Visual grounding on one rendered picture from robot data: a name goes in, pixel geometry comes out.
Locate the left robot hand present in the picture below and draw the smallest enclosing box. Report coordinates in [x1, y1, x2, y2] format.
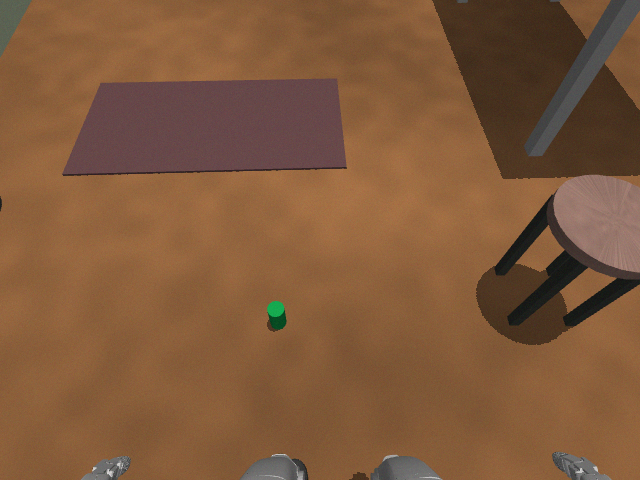
[81, 456, 131, 480]

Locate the stool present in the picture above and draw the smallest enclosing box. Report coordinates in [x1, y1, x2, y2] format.
[494, 175, 640, 326]

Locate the left robot foot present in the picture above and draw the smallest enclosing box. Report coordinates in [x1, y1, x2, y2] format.
[291, 459, 308, 480]

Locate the right robot hand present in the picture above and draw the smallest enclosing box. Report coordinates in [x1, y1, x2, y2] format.
[552, 452, 612, 480]

